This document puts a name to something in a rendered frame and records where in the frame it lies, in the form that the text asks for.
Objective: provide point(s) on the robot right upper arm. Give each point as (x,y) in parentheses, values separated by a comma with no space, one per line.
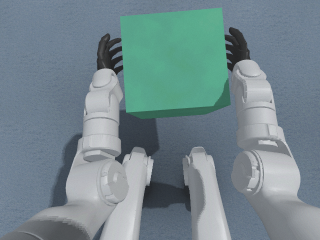
(270,182)

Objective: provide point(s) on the robot left upper arm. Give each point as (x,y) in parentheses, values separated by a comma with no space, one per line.
(93,191)

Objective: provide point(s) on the robot right hand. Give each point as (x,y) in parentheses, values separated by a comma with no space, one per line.
(239,48)

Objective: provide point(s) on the carton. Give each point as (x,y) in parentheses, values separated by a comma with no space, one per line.
(174,63)

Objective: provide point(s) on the right robot forearm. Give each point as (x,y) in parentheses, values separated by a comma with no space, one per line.
(255,110)

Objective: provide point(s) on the robot thigh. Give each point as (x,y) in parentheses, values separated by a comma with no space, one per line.
(124,222)
(208,219)

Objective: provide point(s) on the robot left thigh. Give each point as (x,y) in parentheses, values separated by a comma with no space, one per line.
(124,222)

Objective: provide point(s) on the left robot forearm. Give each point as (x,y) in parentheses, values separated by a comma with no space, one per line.
(101,120)

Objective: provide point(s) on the robot right thigh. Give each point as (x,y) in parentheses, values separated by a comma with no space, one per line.
(208,219)

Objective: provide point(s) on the robot left hand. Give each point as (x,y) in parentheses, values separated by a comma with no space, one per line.
(104,56)

